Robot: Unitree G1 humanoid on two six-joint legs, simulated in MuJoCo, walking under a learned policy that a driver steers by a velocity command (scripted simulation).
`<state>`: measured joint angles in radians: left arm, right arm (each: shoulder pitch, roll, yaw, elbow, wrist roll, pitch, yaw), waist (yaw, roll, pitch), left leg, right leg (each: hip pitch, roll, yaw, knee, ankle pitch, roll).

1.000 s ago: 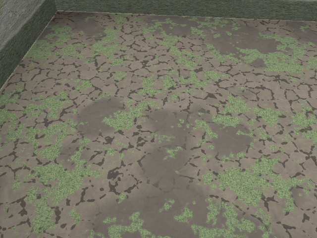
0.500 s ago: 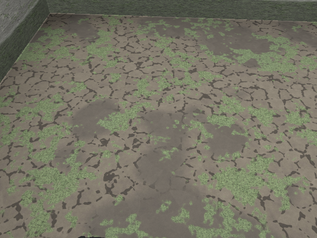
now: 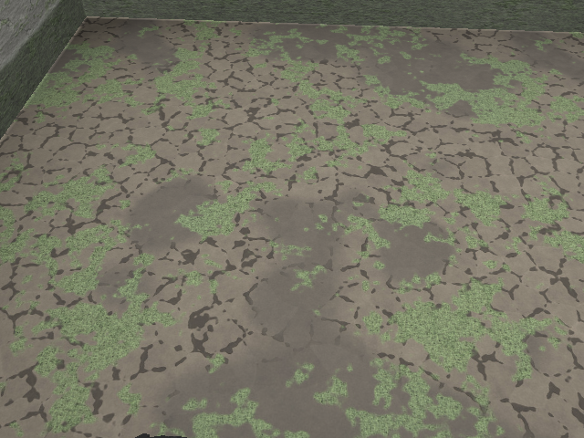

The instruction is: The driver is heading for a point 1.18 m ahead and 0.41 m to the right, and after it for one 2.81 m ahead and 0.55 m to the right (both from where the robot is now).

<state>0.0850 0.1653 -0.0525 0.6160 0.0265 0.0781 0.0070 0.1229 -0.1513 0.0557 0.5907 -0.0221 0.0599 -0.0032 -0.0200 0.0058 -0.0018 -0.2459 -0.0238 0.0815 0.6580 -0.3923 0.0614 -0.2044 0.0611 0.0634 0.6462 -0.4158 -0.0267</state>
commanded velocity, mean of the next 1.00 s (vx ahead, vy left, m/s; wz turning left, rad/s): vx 0.50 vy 0.00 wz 0.00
